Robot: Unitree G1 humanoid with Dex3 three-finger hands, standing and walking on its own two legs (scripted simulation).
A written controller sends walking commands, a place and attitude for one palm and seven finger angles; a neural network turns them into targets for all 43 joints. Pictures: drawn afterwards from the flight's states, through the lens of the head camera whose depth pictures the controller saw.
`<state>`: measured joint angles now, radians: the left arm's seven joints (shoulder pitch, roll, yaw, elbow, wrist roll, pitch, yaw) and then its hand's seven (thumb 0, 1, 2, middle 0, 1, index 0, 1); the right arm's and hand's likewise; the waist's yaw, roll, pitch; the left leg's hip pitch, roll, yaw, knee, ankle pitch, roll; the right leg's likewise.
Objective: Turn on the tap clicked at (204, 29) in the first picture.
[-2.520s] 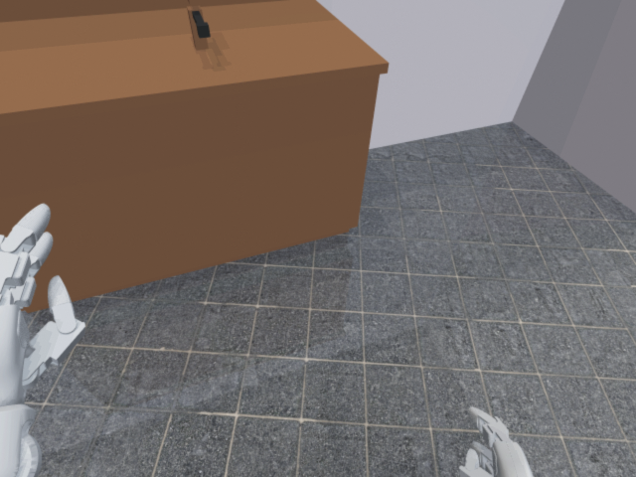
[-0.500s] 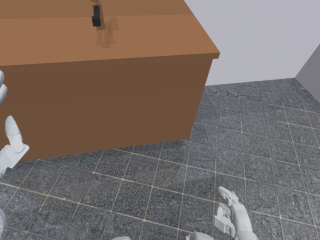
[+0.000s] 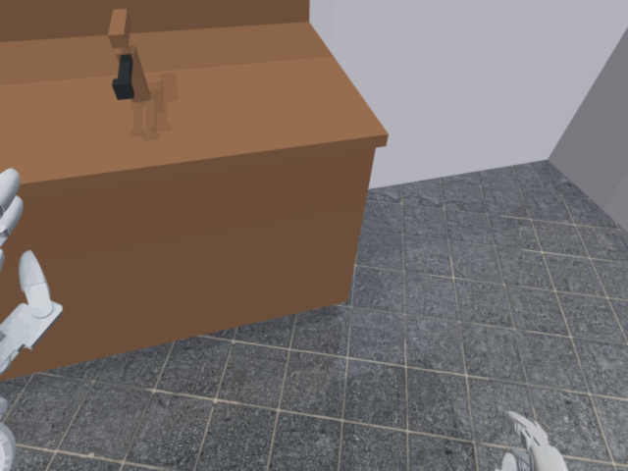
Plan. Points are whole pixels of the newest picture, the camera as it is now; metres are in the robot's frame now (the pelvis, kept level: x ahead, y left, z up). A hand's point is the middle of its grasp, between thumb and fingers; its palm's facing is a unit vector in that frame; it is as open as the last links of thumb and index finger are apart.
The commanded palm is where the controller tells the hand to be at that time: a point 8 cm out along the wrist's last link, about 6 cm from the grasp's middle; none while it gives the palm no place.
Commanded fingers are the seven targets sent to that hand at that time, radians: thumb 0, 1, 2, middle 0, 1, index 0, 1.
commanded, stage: take the last steps up to it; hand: left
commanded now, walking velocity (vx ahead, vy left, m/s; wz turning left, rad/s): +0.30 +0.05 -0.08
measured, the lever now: (123, 88) +0.70 +0.39 +0.13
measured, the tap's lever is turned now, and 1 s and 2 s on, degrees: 0 0 0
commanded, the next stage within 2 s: come to a stop and stand still in 0.98 s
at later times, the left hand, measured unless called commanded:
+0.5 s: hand (154, 220) +0.33 +0.19 +0.18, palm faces +0.40 -0.81 -0.43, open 7.4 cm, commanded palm +0.27 +0.24 +0.19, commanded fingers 0.00 0.90 0.90 -0.20 -0.30 -0.20 -0.30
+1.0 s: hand (175, 156) +0.43 +0.20 +0.19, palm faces +0.40 -0.78 -0.47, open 7.4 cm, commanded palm +0.38 +0.24 +0.19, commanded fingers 0.00 0.90 0.90 -0.20 -0.30 -0.20 -0.30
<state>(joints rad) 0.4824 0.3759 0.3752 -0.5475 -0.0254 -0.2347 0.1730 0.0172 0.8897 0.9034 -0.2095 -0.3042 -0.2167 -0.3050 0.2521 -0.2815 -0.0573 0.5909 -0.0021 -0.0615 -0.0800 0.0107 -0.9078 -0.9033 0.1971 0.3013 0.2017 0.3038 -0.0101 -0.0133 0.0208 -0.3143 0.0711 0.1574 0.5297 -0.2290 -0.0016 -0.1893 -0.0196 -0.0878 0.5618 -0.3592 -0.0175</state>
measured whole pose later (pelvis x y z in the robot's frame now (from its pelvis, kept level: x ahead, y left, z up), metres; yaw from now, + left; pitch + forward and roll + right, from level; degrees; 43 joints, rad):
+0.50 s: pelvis +0.10 -0.03 +0.01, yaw -2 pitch +0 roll +1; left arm 0.44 0.31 0.36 -0.44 -0.01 -0.24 0.15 0.02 0.89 0.90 -0.21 -0.30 -0.22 -0.30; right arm 0.19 -0.22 -0.02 0.69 0.00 -0.06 -0.05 0.01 -0.90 -0.90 0.20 0.30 0.21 0.30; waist 0.00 0.03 0.06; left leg -0.50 0.07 0.07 1.07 -0.37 -0.02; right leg -0.26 -0.07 -0.15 0.55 -0.29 -0.02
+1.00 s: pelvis +0.21 -0.03 -0.01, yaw -1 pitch -1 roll +0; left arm 0.47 0.38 0.37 -0.50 -0.02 -0.23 0.16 0.02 0.89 0.90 -0.21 -0.30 -0.21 -0.30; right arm 0.22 -0.14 0.03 0.62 0.00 -0.10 -0.05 0.01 -0.90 -0.90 0.20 0.30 0.21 0.30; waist 0.01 0.05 0.04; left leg -0.30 0.08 0.10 0.69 -0.38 -0.01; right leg -0.33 -0.04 -0.15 0.62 -0.26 -0.02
